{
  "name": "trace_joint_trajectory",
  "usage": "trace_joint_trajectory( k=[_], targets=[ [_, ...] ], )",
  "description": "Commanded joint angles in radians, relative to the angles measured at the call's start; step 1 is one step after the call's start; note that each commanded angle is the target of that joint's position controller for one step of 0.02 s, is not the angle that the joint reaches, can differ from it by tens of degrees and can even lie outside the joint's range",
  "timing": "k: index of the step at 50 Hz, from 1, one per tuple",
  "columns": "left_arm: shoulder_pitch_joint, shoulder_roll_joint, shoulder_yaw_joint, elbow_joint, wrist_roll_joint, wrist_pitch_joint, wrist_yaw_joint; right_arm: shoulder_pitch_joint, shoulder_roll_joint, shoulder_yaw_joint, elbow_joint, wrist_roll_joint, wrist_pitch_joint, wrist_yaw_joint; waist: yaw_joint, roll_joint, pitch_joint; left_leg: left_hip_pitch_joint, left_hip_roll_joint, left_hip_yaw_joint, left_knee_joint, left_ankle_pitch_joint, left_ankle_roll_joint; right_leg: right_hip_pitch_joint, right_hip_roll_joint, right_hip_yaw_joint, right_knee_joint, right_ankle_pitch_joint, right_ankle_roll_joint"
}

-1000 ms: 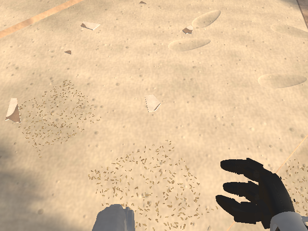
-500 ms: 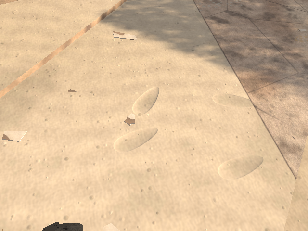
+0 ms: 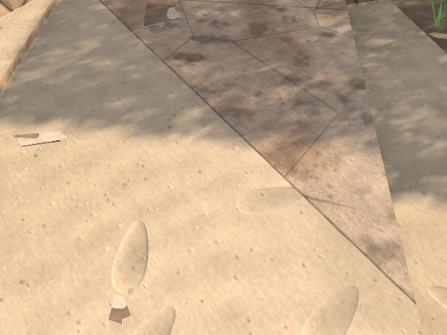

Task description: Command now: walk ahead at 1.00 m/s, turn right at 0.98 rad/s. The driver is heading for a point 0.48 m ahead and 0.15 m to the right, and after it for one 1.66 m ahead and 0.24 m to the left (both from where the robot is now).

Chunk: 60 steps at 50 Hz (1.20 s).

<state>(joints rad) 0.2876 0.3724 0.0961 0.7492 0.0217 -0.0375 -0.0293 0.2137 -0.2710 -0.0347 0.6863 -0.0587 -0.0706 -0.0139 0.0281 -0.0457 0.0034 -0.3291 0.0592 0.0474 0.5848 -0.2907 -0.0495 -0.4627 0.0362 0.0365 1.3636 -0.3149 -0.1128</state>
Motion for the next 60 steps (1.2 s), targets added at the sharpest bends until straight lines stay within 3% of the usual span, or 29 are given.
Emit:
trace_joint_trajectory(
  k=[1, 8, 10, 12, 14, 15, 16, 17, 18, 20, 21, 22, 23, 24, 29, 32, 34, 35, 36, 37, 38, 39, 40, 41, 45, 48, 56, 59, 60],
  targets=[
    [-0.119, -0.073, -0.039, -0.146, 0.013, 0.019, -0.038, 0.165, -0.041, -0.02, 0.042, 0.023, -0.028, 0.012, -0.052, 0.168, 0.002, 0.294, 0.228, -0.239, -0.321, 0.11, 0.097, -0.381, -0.119, 0.033, 0.023, 0.045, 0.001],
    [-0.348, -0.05, -0.071, -0.248, 0.014, 0.038, -0.071, 0.189, -0.089, -0.023, 0.126, 0.034, -0.057, 0.007, -0.022, 0.082, 0.12, 0.245, 0.146, 0.155, -0.459, 0.552, 0.049, -0.281, -0.091, -0.137, -0.394, 0.298, -0.024],
    [-0.374, -0.055, -0.078, -0.246, 0.01, 0.037, -0.077, 0.223, -0.137, -0.031, 0.134, 0.029, -0.052, -0.003, -0.016, 0.093, 0.119, 0.279, 0.141, 0.225, -0.412, 0.928, 0.025, -0.147, -0.031, -0.223, -0.524, 0.291, -0.062],
    [-0.302, -0.022, -0.068, -0.217, 0.008, 0.036, -0.067, 0.256, -0.2, -0.045, 0.134, 0.031, -0.035, -0.022, 0.037, 0.146, 0.048, 0.364, 0.17, 0.235, -0.247, 1.323, 0.013, -0.019, 0.038, -0.26, -0.565, 0.234, -0.089],
    [0.003, 0.054, -0.03, -0.128, 0.009, 0.034, -0.045, 0.183, -0.256, -0.062, 0.105, 0.025, -0.005, -0.033, 0.195, 0.169, -0.091, 0.305, 0.217, 0.2, 0.142, 1.457, 0.032, 0.306, 0.079, -0.209, -0.597, 0.151, -0.136],
    [0.202, 0.094, 0.001, -0.055, 0.002, 0.025, -0.022, 0.139, -0.253, -0.064, 0.08, 0.022, 0.009, -0.025, 0.269, 0.12, -0.163, 0.13, 0.194, 0.189, 0.475, 1.191, 0.049, 0.59, 0.072, -0.121, -0.706, 0.144, -0.175],
    [0.146, 0.139, 0.037, -0.041, -0.039, 0.036, 0.007, 0.102, -0.182, -0.056, 0.061, 0.019, 0.012, -0.005, 0.205, -0.091, -0.114, -0.165, -0.024, 0.189, 0.868, 0.088, 0.042, 0.739, -0.009, 0.041, -0.763, 0.104, -0.197],
    [0.03, 0.239, 0.036, -0.107, 0.013, 0.043, 0.006, 0.228, -0.101, -0.028, -0.054, 0.033, -0.004, -0.006, 0.024, -0.181, -0.224, -0.476, -0.065, 0.045, 1.151, -0.231, 0.01, 0.933, -0.278, 0.538, -0.81, 0.428, -0.36],
    [0.099, 0.181, 0.033, -0.131, 0.016, 0.046, 0.028, 0.147, -0.143, -0.023, -0.075, 0.046, -0.026, -0.007, 0.111, -0.01, -0.315, -0.562, -0.048, -0.086, 1.15, -0.143, 0.008, 0.939, -0.355, 0.684, -0.998, 0.334, -0.402],
    [0.005, 0.061, -0.007, -0.078, 0.003, 0.015, 0.051, 0.148, -0.133, -0.013, -0.036, 0.045, -0.023, -0.008, -0.025, 0.152, -0.016, -0.451, 0.05, -0.071, 0.924, -0.069, 0.015, 0.523, -0.326, 0.465, -1.053, 0.601, -0.297],
    [-0.038, 0.033, -0.024, -0.079, 0.004, -0.007, 0.05, 0.174, -0.115, -0.007, -0.007, 0.031, -0.001, -0.006, -0.07, 0.184, 0.013, -0.341, 0.061, -0.08, 0.866, -0.092, 0.015, 0.377, -0.304, 0.357, -1.048, 0.767, -0.263],
    [-0.043, 0.007, -0.037, -0.067, -0.009, -0.027, 0.044, 0.209, -0.104, -0.007, 0.019, 0.022, 0.025, -0.001, -0.097, 0.189, 0.035, -0.229, 0.07, -0.085, 0.774, -0.099, 0.015, 0.25, -0.273, 0.257, -1.069, 0.865, -0.221],
    [-0.133, -0.033, -0.037, -0.093, -0.031, -0.058, 0.021, 0.199, -0.158, -0.045, 0.031, 0.114, 0.0, -0.015, -0.096, 0.172, 0.009, -0.264, 0.093, -0.143, 0.783, -0.099, 0.007, 0.245, -0.269, 0.265, -1.065, 0.759, -0.205],
    [-0.148, -0.019, -0.035, -0.071, -0.042, -0.072, 0.015, 0.178, -0.134, -0.038, 0.03, 0.119, -0.007, -0.018, -0.106, 0.154, 0.005, -0.268, 0.106, -0.145, 0.691, -0.066, 0.01, 0.22, -0.246, 0.206, -1.071, 0.759, -0.17],
    [-0.067, -0.011, -0.034, -0.01, -0.017, -0.061, 0.074, -0.064, -0.012, -0.005, -0.032, 0.071, -0.049, 0.028, 0.01, 0.047, 0.009, -0.14, -0.043, 0.037, 0.118, 0.544, 0.028, 0.177, -0.049, -0.139, -1.057, 0.762, 0.004],
    [-0.037, 0.027, -0.026, -0.002, -0.02, -0.03, 0.099, -0.053, -0.056, -0.025, -0.052, 0.085, -0.045, 0.072, 0.007, -0.036, -0.05, -0.095, -0.114, 0.078, -0.004, 0.567, 0.039, 0.332, -0.09, -0.151, -0.929, 0.865, 0.06],
    [-0.099, 0.044, -0.014, -0.04, -0.02, -0.007, 0.112, 0.107, -0.13, -0.062, -0.03, 0.074, -0.03, 0.087, -0.083, -0.091, -0.127, 0.044, -0.159, 0.084, 0.018, 0.424, 0.082, 0.358, -0.134, -0.145, -0.73, 1.032, 0.09],
    [-0.17, 0.04, -0.013, -0.069, -0.018, 0.0, 0.11, 0.267, -0.182, -0.087, 0.0, 0.072, -0.02, 0.08, -0.186, -0.072, -0.165, 0.2, -0.141, 0.033, -0.014, 0.425, 0.126, 0.279, -0.13, -0.145, -0.517, 0.989, 0.109],
    [-0.215, 0.002, -0.022, -0.09, -0.011, -0.004, 0.093, 0.369, -0.213, -0.096, 0.024, 0.074, -0.012, 0.059, -0.247, 0.112, -0.157, 0.327, -0.058, -0.079, -0.106, 0.676, 0.177, 0.144, -0.002, -0.168, -0.116, 0.39, 0.142],
    [-0.028, -0.14, -0.051, -0.115, 0.017, -0.004, 0.059, 0.256, -0.252, -0.079, -0.023, 0.022, -0.021, 0.045, -0.054, 0.393, -0.212, 0.539, 0.168, -0.546, -0.009, 1.131, 0.365, -0.216, 0.156, -0.037, 0.27, -0.406, 0.202],
    [0.103, -0.048, -0.055, -0.111, -0.012, -0.016, 0.03, 0.14, -0.273, -0.085, -0.097, -0.004, -0.016, 0.039, -0.044, 0.284, -0.471, 0.613, 0.297, -0.857, -0.18, 0.773, 0.482, -0.236, 0.122, 0.176, 0.367, -0.305, 0.183],
    [0.004, 0.042, -0.037, -0.124, -0.033, -0.01, 0.024, 0.033, -0.225, -0.082, -0.155, 0.015, 0.003, 0.034, -0.05, 0.119, -0.366, 0.465, 0.255, -0.81, -0.237, 0.348, 0.449, -0.256, 0.073, 0.172, 0.295, -0.206, 0.146],
    [-0.094, 0.04, -0.031, -0.146, -0.02, 0.002, 0.032, -0.013, -0.172, -0.067, -0.164, 0.054, 0.021, 0.027, -0.03, -0.035, -0.192, 0.271, 0.18, -0.722, -0.292, 0.098, 0.388, -0.281, 0.04, 0.138, 0.187, -0.139, 0.137],
    [-0.122, 0.022, -0.034, -0.156, -0.005, 0.018, 0.043, -0.035, -0.155, -0.057, -0.172, 0.073, 0.03, 0.021, -0.008, -0.076, -0.136, 0.143, 0.135, -0.679, -0.325, -0.015, 0.349, -0.253, 0.017, 0.13, 0.096, -0.104, 0.134],
    [-0.131, -0.042, -0.041, -0.154, 0.003, 0.032, 0.064, -0.049, -0.17, -0.072, -0.18, 0.066, 0.056, -0.001, 0.003, 0.049, -0.081, -0.045, -0.018, -0.493, -0.3, 0.206, 0.278, -0.117, 0.016, 0.092, -0.289, -0.047, 0.169],
    [-0.167, -0.048, -0.04, -0.153, -0.012, 0.032, 0.077, -0.026, -0.195, -0.087, -0.175, 0.079, 0.087, -0.026, -0.019, 0.112, -0.174, 0.047, -0.021, -0.509, -0.251, 0.232, 0.248, -0.104, 0.032, 0.121, -0.426, 0.021, 0.2],
    [-0.265, -0.011, -0.015, -0.143, -0.033, -0.011, 0.059, -0.042, -0.188, -0.102, -0.206, 0.077, 0.13, -0.03, -0.076, 0.233, -0.124, 0.12, -0.046, -0.659, -0.205, 0.054, 0.202, -0.001, 0.058, 0.159, -0.751, 0.055, 0.168],
    [-0.189, 0.029, 0.008, -0.106, -0.033, -0.024, 0.049, -0.073, -0.169, -0.097, -0.225, 0.088, 0.132, -0.02, -0.033, 0.187, -0.131, 0.042, -0.11, -0.66, -0.097, -0.052, 0.154, 0.239, -0.02, 0.159, -1.02, 0.211, 0.117],
    [-0.198, 0.07, 0.016, -0.119, -0.017, -0.013, 0.053, -0.004, -0.116, -0.08, -0.212, 0.086, 0.134, -0.015, -0.07, 0.039, -0.183, -0.078, -0.187, -0.539, 0.093, -0.295, 0.113, 0.397, -0.206, 0.286, -1.023, 0.258, 0.035]
  ],
)
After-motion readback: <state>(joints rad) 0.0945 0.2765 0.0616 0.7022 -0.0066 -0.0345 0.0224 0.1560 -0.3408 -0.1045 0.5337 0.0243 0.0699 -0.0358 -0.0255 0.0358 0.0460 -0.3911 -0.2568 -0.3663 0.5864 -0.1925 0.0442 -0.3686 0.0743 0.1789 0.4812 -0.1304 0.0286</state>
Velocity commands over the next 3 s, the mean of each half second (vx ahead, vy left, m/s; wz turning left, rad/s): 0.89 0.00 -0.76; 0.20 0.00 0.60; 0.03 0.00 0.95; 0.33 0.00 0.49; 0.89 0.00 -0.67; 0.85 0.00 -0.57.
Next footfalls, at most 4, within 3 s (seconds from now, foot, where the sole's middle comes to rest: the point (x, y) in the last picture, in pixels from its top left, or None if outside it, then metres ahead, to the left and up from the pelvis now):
0.32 right None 0.43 -0.05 -0.76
0.72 left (248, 238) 0.81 -0.05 -0.76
1.18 right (302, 231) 0.84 -0.23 -0.76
1.66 left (231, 269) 0.69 0.01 -0.76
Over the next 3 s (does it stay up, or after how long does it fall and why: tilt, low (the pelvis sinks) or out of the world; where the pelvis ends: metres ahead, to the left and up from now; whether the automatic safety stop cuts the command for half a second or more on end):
stays up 1.61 0.20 0.00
